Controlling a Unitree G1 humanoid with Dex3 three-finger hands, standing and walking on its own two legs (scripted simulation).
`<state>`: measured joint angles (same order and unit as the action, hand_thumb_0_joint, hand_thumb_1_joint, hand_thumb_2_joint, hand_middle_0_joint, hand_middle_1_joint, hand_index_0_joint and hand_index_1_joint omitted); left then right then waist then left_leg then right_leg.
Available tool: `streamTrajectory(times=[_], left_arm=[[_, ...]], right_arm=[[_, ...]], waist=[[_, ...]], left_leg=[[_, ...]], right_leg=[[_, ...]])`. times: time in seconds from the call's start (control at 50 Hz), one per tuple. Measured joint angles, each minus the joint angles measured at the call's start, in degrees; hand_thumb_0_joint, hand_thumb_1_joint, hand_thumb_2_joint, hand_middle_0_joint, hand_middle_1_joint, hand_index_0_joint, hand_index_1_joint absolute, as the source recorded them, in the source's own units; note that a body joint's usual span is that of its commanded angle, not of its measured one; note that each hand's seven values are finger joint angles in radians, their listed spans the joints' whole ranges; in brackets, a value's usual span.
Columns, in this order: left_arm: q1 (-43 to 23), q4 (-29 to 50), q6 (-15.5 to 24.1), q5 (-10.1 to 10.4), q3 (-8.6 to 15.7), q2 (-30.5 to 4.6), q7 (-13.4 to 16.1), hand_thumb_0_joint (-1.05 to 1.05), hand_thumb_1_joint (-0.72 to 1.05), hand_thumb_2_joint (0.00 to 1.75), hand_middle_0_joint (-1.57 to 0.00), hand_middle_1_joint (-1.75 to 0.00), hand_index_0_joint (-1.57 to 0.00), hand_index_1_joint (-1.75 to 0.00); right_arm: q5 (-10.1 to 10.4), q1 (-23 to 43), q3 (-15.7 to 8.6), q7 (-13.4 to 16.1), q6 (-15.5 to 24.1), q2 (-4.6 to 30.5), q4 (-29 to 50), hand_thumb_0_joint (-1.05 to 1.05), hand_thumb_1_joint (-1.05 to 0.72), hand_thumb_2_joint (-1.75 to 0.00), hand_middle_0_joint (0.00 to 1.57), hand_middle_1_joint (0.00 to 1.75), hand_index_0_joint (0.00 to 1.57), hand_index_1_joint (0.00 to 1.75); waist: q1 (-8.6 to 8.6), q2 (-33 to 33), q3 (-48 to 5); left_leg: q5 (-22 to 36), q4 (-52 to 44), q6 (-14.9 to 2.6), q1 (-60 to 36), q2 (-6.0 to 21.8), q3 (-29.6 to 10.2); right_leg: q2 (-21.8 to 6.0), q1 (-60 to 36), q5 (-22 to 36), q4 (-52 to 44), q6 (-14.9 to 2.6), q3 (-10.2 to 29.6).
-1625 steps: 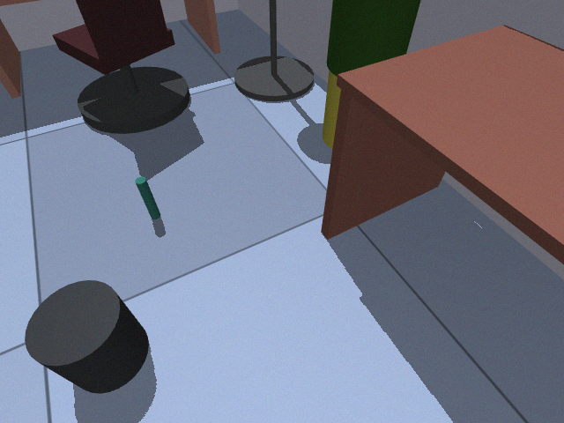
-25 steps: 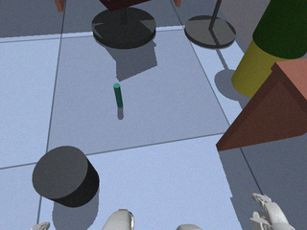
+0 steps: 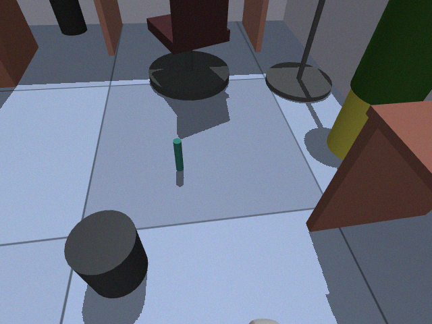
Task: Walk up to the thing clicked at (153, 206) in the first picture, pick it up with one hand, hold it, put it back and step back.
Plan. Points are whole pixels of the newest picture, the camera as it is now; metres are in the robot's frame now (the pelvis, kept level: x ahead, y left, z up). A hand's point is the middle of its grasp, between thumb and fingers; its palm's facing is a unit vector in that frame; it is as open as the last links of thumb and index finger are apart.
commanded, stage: step back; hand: left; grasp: from the side
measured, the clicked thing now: (178, 155) +1.08 +0.18 -0.65
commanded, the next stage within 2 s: stand in 0.68 s
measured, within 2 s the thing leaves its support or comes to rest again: neither
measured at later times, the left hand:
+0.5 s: hand out of the picture +0.12 +0.23 -0.15, palm faces +0.06 -0.92 -0.38, open 7.3 cm
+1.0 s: hand out of the picture +0.15 +0.24 -0.15, palm faces +0.00 -0.94 -0.33, open 7.3 cm
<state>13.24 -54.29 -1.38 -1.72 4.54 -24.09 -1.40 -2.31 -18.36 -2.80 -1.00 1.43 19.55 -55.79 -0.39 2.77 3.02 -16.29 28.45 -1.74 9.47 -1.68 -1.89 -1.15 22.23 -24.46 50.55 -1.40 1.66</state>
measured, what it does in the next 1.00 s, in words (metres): steps on the spot: right foot, then left foot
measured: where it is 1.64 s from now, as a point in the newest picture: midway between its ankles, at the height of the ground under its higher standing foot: outside the picture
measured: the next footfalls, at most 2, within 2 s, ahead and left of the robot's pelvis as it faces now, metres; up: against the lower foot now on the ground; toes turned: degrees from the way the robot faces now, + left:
right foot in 0.16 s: +0.11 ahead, -0.15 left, +0.00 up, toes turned -2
left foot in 0.50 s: +0.13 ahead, +0.11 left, +0.00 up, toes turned +2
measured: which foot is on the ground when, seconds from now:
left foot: down 0.00-0.20, up 0.22-0.48, down 0.50-1.00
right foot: up 0.00-0.14, down 0.16-1.00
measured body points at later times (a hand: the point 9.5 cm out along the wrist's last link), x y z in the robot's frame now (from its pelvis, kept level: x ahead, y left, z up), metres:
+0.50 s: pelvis +0.05 -0.03 -0.01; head +0.08 -0.04 +0.44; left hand +0.11 +0.28 -0.13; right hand +0.14 -0.34 -0.14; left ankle +0.09 +0.11 -0.74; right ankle +0.07 -0.15 -0.74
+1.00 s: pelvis +0.07 -0.02 +0.01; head +0.08 -0.01 +0.46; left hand +0.15 +0.29 -0.12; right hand +0.19 -0.31 -0.12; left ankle +0.09 +0.11 -0.74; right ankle +0.07 -0.15 -0.74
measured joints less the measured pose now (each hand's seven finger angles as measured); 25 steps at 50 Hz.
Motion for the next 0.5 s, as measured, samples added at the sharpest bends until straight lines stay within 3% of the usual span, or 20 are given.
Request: streamTrajectory(times=[0.14,0.18,0.2,0.24,0.28,0.36,0.44,0.48,0.5], left_arm=[[-0.16,-1.06,1.08,0.18,0.04,0.29,-0.81,0.01,0.91,0.9,-0.2,-0.3,-0.21,-0.3],[-0.44,-1.66,1.71,0.09,0.04,0.99,-0.37,0.01,0.91,0.9,-0.2,-0.3,-0.21,-0.3],[-0.86,-1.99,2.06,-0.12,-0.02,1.78,-0.04,0.01,0.91,0.9,-0.2,-0.3,-0.21,-0.3],[-1.22,-1.88,2.79,-0.6,-0.34,2.99,0.35,0.01,0.91,0.9,-0.2,-0.3,-0.21,-0.3],[-1.44,-1.47,3.09,-0.65,-0.72,3.8,0.38,0.01,0.91,0.9,-0.2,-0.3,-0.21,-0.3],[-1.68,-1.25,4.05,-0.17,-1.68,5.31,0.72,0.01,0.91,0.9,-0.21,-0.3,-0.21,-0.3],[-2.3,-1.49,3.95,0.14,-2.06,5.11,1.16,0.01,0.9,0.9,-0.21,-0.3,-0.21,-0.3],[-2.9,-1.52,3.51,0.5,-2.14,4.61,1.45,0.01,0.9,0.9,-0.21,-0.3,-0.21,-0.3],[-3.22,-1.48,3.24,0.73,-2.18,4.31,1.61,0.01,0.9,0.9,-0.21,-0.3,-0.21,-0.3]], right_arm=[[0.2,0.96,-0.29,-0.12,-0.22,1.61,1.36,0.0,-0.9,-0.89,0.2,0.3,0.21,0.3],[0.53,1.71,-0.33,0.08,-1.03,2.56,1.5,0.0,-0.9,-0.89,0.2,0.3,0.2,0.3],[0.74,2.13,-0.4,0.35,-1.46,3.1,1.44,0.0,-0.9,-0.89,0.2,0.3,0.2,0.3],[1.07,2.6,-0.34,0.99,-2.2,3.17,1.08,0.0,-0.91,-0.89,0.2,0.3,0.2,0.3],[1.18,3.21,-0.1,1.16,-2.33,2.87,0.69,0.01,-0.91,-0.89,0.2,0.3,0.2,0.3],[1.48,4.75,0.17,1.13,-1.6,3.19,0.5,0.0,-0.91,-0.89,0.2,0.3,0.2,0.3],[1.4,6.47,0.28,1.09,-1.63,2.85,0.21,0.0,-0.91,-0.89,0.2,0.3,0.2,0.3],[1.39,7.3,0.33,1.11,-1.63,2.43,-0.2,0.0,-0.91,-0.89,0.2,0.3,0.2,0.3],[1.36,7.69,0.33,1.13,-1.55,2.21,-0.43,0.0,-0.91,-0.89,0.2,0.3,0.2,0.3]], waist=[[-0.36,-0.51,0.49],[-0.14,-1.9,0.64],[-0.26,-3.61,1.06],[0.1,-4.89,0.73],[1.27,-4.34,0.63],[2.15,-5.12,1.25],[2.39,-5.11,2.02],[2.26,-4.65,2.45],[2.1,-4.38,2.67]], left_leg=[[-1.96,1.64,1.86,-0.17,1.84,0.37],[-4.7,5.66,2.63,1.0,3.06,0.15],[-6.43,8.33,2.16,1.71,4.25,-0.83],[-10.95,15.16,1.25,4.68,3.11,-3.57],[-13.7,20.82,0.96,7.42,1.09,-3.13],[-11.74,22.02,1.0,10.67,0.58,-3.08],[-9.02,15.05,1.43,10.28,2.07,-1.44],[-5.26,9.55,1.35,8.62,2.57,0.15],[-0.51,6.68,1.48,7.64,2.54,0.55]], right_leg=[[-0.9,-2.24,3.62,-12.19,0.77,-1.31],[0.25,-4.53,10.11,-16.72,0.76,-2.22],[1.36,-5.12,11.44,-16.75,0.67,-3.33],[1.87,-5.07,9.92,-15.65,0.21,-4.59],[1.08,-5.32,8.91,-15.48,-0.48,-4.27],[0.38,-7.1,9.23,-17.77,-0.14,-4.69],[-0.24,-7.47,8.02,-16.98,0.31,-5.09],[-0.77,-7.2,6.85,-15.4,0.74,-5.33],[-1.06,-6.93,6.1,-14.27,1.04,-5.46]])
